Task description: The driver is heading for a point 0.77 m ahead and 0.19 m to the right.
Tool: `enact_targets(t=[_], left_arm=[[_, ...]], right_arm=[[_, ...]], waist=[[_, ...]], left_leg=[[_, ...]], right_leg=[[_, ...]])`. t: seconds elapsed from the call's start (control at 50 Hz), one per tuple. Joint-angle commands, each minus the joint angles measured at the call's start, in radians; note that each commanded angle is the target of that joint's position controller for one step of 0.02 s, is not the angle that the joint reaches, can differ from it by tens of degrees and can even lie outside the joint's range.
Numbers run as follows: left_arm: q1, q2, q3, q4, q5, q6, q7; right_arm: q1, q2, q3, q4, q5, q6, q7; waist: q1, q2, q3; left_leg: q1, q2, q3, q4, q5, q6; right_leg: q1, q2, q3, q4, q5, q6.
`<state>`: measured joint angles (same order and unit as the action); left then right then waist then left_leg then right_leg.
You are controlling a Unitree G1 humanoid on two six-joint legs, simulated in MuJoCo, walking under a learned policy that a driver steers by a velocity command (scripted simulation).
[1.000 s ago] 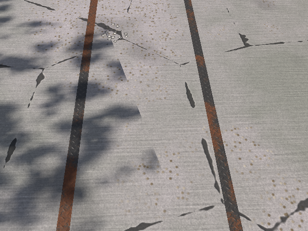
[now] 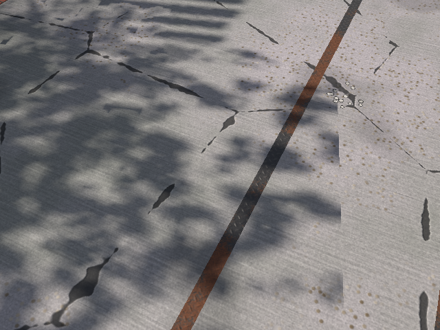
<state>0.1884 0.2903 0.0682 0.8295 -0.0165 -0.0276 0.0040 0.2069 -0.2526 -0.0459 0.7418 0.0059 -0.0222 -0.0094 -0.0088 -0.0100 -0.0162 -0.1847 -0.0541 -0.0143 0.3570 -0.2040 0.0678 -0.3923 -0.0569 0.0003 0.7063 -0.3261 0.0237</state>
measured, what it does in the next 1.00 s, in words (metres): walks ahead: right foot, then left foot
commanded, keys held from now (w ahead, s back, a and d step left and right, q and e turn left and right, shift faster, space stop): w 0.60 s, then w+e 0.40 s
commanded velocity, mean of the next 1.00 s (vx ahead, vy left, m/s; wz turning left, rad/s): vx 0.45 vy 0.00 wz -0.10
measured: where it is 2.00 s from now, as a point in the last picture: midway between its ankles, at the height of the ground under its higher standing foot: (257, 242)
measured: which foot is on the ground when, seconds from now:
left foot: down 0.00-0.14, up 0.16-0.58, down 0.60-1.00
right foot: up 0.00-0.12, down 0.14-0.60, up 0.62-1.00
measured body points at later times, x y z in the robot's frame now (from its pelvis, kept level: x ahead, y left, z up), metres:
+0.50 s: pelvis +0.17 -0.03 -0.01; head +0.21 -0.04 +0.44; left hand +0.15 +0.25 -0.13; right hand +0.40 -0.25 -0.10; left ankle +0.36 +0.12 -0.71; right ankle +0.03 -0.14 -0.75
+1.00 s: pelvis +0.46 +0.01 -0.01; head +0.48 +0.00 +0.44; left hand +0.67 +0.24 -0.11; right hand +0.45 -0.27 -0.14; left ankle +0.38 +0.11 -0.75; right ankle +0.62 -0.18 -0.69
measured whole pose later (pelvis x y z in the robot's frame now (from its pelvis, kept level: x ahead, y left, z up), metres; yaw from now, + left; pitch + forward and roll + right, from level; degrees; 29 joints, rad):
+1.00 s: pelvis +0.46 +0.01 -0.01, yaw -10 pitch +1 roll +3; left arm 0.16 0.28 0.06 0.74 -0.02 -0.04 -0.02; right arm 0.30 -0.26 -0.07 0.88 -0.01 -0.10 0.00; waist -0.07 -0.04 0.03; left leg 0.05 -0.06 0.21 0.20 -0.26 0.04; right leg -0.69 -0.11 0.04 0.73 0.07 -0.02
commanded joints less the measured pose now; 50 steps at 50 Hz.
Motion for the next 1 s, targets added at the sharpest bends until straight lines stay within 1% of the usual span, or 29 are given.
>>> enact_targets(t=[0.02,0.08,0.1,0.12,0.14,0.16,0.18,0.2,0.22,0.26,0.32,0.38,0.44,0.48,0.52,0.54,0.56,0.58,0.6,0.62,0.64,0.66,0.68,0.7,0.74,0.8,0.86,0.92,1.0], left_arm=[[-0.094,0.088,0.014,-0.082,-0.007,-0.047,-0.014],[-0.028,0.073,0.011,-0.054,-0.006,-0.065,-0.024],[0.027,0.078,0.015,-0.031,-0.004,-0.067,-0.023],[0.107,0.093,0.021,-0.008,-0.007,-0.068,-0.018],[0.217,0.146,0.031,0.011,-0.002,-0.069,-0.008],[0.262,0.270,0.062,0.018,0.002,-0.066,-0.009],[0.255,0.207,0.048,0.005,0.010,-0.074,-0.012],[0.208,0.157,0.031,-0.013,0.011,-0.080,-0.011],[0.164,0.137,0.023,-0.030,0.014,-0.081,-0.013],[0.124,0.120,0.012,-0.043,0.012,-0.077,-0.013],[0.141,0.125,0.012,-0.041,0.014,-0.073,-0.008],[0.171,0.137,0.014,-0.031,0.008,-0.067,0.000],[0.227,0.153,0.018,-0.013,0.000,-0.061,0.003],[0.241,0.157,0.021,-0.002,-0.007,-0.055,0.003],[0.237,0.166,0.027,0.004,-0.012,-0.046,0.005],[0.230,0.178,0.031,0.003,-0.010,-0.041,0.007],[0.221,0.190,0.036,0.002,-0.009,-0.035,0.010],[0.214,0.179,0.030,0.000,-0.004,-0.027,0.013],[0.219,0.145,0.013,-0.018,0.012,-0.027,0.017],[0.357,-0.006,-0.030,-0.047,0.010,-0.044,0.007],[0.313,0.076,-0.015,-0.026,-0.015,-0.069,0.002],[0.200,0.145,0.008,-0.062,-0.045,-0.078,-0.003],[0.141,0.141,0.006,-0.076,-0.040,-0.081,0.000],[0.119,0.128,0.009,-0.078,-0.020,-0.077,0.004],[0.174,0.098,0.013,-0.057,-0.019,-0.045,0.004],[0.159,0.062,0.010,-0.065,-0.016,-0.013,0.010],[0.086,0.060,0.011,-0.094,-0.009,-0.017,0.008],[-0.007,0.041,0.001,-0.123,-0.005,-0.029,-0.014],[-0.144,0.020,-0.013,-0.192,-0.006,-0.032,-0.043]], right_arm=[[0.016,-0.201,-0.056,-0.040,0.009,-0.020,0.001],[-0.004,-0.193,-0.053,-0.036,0.022,-0.014,0.008],[-0.005,-0.174,-0.046,-0.035,0.020,-0.012,0.010],[-0.016,-0.134,-0.033,-0.038,0.013,-0.015,0.013],[-0.059,-0.060,-0.010,-0.059,-0.001,-0.022,0.018],[-0.062,-0.052,-0.010,-0.109,0.006,-0.045,0.018],[-0.091,-0.144,-0.033,-0.107,0.020,-0.060,0.015],[-0.072,-0.165,-0.042,-0.098,0.032,-0.067,0.021],[-0.053,-0.155,-0.041,-0.081,0.028,-0.067,0.024],[-0.071,-0.138,-0.042,-0.080,0.007,-0.067,0.029],[-0.095,-0.097,-0.031,-0.084,0.002,-0.063,0.033],[-0.172,-0.058,-0.015,-0.107,0.006,-0.065,0.037],[-0.254,-0.053,-0.008,-0.133,0.014,-0.070,0.051],[-0.280,-0.067,-0.010,-0.148,0.019,-0.073,0.061],[-0.275,-0.091,-0.017,-0.153,0.019,-0.077,0.069],[-0.244,-0.110,-0.025,-0.147,0.017,-0.078,0.068],[-0.171,-0.136,-0.038,-0.130,0.014,-0.076,0.063],[-0.016,-0.174,-0.061,-0.083,0.014,-0.072,0.053],[0.165,-0.225,-0.079,-0.043,0.008,-0.065,0.040],[0.233,-0.325,-0.096,-0.024,-0.014,-0.065,0.040],[0.232,-0.229,-0.072,-0.029,-0.008,-0.067,0.040],[0.162,-0.183,-0.055,-0.025,-0.004,-0.068,0.036],[0.095,-0.158,-0.046,-0.028,-0.003,-0.069,0.035],[0.041,-0.132,-0.040,-0.025,-0.009,-0.073,0.037],[-0.014,-0.098,-0.036,-0.016,-0.020,-0.090,0.040],[-0.021,-0.111,-0.044,0.019,-0.019,-0.112,0.036],[0.001,-0.127,-0.048,0.045,-0.023,-0.112,0.024],[0.010,-0.149,-0.050,0.054,-0.018,-0.104,0.013],[0.096,-0.181,-0.058,0.088,-0.005,-0.077,0.005]], waist=[[-0.039,0.121,0.044],[0.014,0.094,0.027],[0.039,0.082,0.007],[0.075,0.069,-0.020],[0.116,-0.052,-0.042],[0.103,-0.284,-0.034],[0.125,-0.188,0.017],[0.093,-0.142,0.055],[0.071,-0.123,0.061],[0.052,-0.093,0.093],[0.053,-0.079,0.082],[0.076,-0.080,0.090],[0.104,-0.080,0.116],[0.096,-0.086,0.132],[0.070,-0.090,0.122],[0.044,-0.101,0.093],[-0.002,-0.115,0.034],[-0.083,-0.104,-0.065],[-0.156,-0.053,-0.204],[-0.079,0.244,-0.368],[-0.120,0.239,-0.402],[-0.113,0.182,-0.210],[-0.080,0.101,-0.114],[-0.045,0.066,-0.056],[0.014,0.114,-0.025],[0.034,0.086,0.034],[0.016,0.062,0.067],[-0.017,0.045,0.087],[-0.077,0.021,0.129]], left_leg=[[0.062,0.300,-0.322,-0.198,-0.277,0.174],[-0.031,0.263,-0.274,-0.145,-0.268,0.149],[-0.084,0.235,-0.253,-0.102,-0.266,0.132],[-0.168,0.201,-0.218,-0.024,-0.258,0.101],[-0.307,0.114,-0.111,0.221,-0.238,0.038],[-0.557,0.005,0.033,0.483,-0.318,-0.017],[-0.673,0.053,-0.036,0.666,-0.387,-0.023],[-0.721,0.095,-0.069,0.731,-0.289,-0.011],[-0.724,0.119,-0.057,0.743,-0.207,-0.009],[-0.689,0.158,-0.052,0.683,-0.076,-0.024],[-0.619,0.150,-0.002,0.574,0.069,-0.068],[-0.509,0.126,0.031,0.373,0.206,-0.084],[-0.443,0.101,0.047,0.244,0.272,-0.077],[-0.447,0.101,0.031,0.197,0.253,-0.053],[-0.425,0.093,0.027,0.164,0.197,-0.021],[-0.368,0.074,0.040,0.159,0.160,-0.004],[-0.257,0.043,0.067,0.155,0.132,0.019],[-0.046,0.015,0.092,0.139,0.144,0.050],[0.278,0.141,-0.041,0.192,0.138,0.100],[0.634,0.423,-0.563,0.104,-0.133,0.262],[0.605,0.455,-0.753,-0.050,-0.255,0.258],[0.468,0.421,-0.573,-0.066,-0.231,0.199],[0.313,0.387,-0.430,-0.083,-0.123,0.168],[0.186,0.348,-0.336,-0.112,-0.038,0.149],[0.048,0.299,-0.203,-0.181,0.040,0.134],[-0.023,0.294,-0.078,-0.243,0.134,0.142],[0.018,0.280,0.019,-0.257,0.210,0.132],[0.050,0.261,0.113,-0.263,0.252,0.106],[0.205,0.311,0.157,-0.228,0.308,0.100]], right_leg=[[-0.089,-0.003,-0.010,-0.087,-0.015,-0.033],[0.102,0.031,-0.054,-0.232,0.090,-0.066],[0.209,0.046,-0.061,-0.262,0.109,-0.073],[0.341,0.014,-0.019,-0.270,0.101,-0.087],[0.471,-0.136,0.181,-0.349,0.017,-0.138],[0.570,-0.323,0.523,-0.469,-0.167,-0.274],[0.542,-0.362,0.627,-0.516,-0.299,-0.331],[0.527,-0.324,0.563,-0.519,-0.328,-0.299],[0.506,-0.279,0.486,-0.530,-0.277,-0.267],[0.435,-0.231,0.355,-0.561,-0.074,-0.232],[0.379,-0.169,0.200,-0.587,0.195,-0.226],[0.318,-0.124,0.087,-0.590,0.317,-0.206],[0.318,-0.144,0.071,-0.594,0.306,-0.207],[0.374,-0.180,0.079,-0.577,0.333,-0.203],[0.440,-0.210,0.080,-0.532,0.435,-0.187],[0.467,-0.212,0.072,-0.480,0.581,-0.177],[0.478,-0.201,0.052,-0.382,0.774,-0.165],[0.436,-0.158,0.013,-0.197,0.894,-0.140],[0.230,-0.120,-0.003,0.077,0.688,-0.107],[-0.174,0.073,0.007,0.484,0.007,-0.040],[-0.274,0.084,0.162,0.610,-0.238,-0.051],[-0.359,0.032,0.148,0.647,-0.178,-0.062],[-0.337,-0.022,0.117,0.602,-0.083,-0.067],[-0.297,-0.056,0.110,0.543,-0.017,-0.063],[-0.188,-0.096,0.120,0.494,0.058,-0.055],[-0.219,-0.100,0.126,0.443,0.120,-0.034],[-0.299,-0.087,0.140,0.303,0.277,-0.021],[-0.275,-0.070,0.073,0.106,0.420,-0.027],[-0.341,-0.058,0.011,-0.035,0.404,-0.052]])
